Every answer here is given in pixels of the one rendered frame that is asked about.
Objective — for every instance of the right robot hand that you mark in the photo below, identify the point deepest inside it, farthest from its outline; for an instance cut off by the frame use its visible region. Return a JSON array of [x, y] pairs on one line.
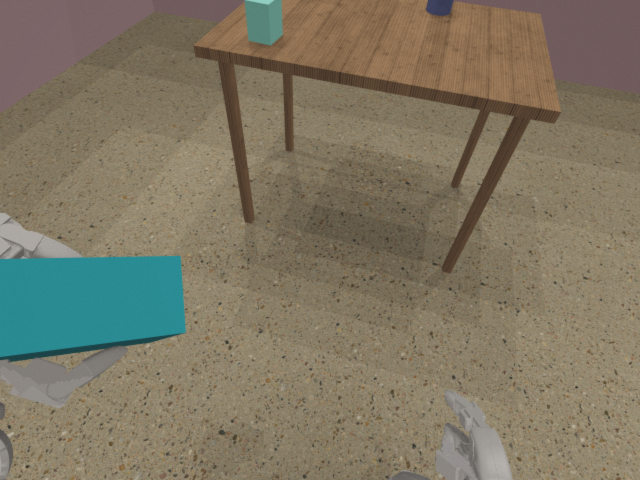
[[481, 456]]

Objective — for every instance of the left robot hand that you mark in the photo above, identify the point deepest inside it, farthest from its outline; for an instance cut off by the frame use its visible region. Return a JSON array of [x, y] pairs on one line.
[[44, 381]]

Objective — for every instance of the table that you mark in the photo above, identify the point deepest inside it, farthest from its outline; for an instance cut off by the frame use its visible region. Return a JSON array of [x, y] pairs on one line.
[[480, 57]]

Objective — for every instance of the sponge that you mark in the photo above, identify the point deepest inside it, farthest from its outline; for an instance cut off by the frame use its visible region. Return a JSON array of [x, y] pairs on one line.
[[57, 306]]

